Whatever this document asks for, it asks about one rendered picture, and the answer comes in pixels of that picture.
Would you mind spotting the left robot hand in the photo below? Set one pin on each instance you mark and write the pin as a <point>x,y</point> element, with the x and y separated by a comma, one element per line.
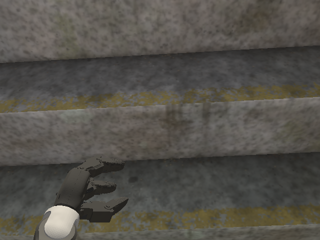
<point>79,185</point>

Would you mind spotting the robot left forearm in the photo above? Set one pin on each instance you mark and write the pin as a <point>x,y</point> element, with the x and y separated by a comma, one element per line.
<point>58,223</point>

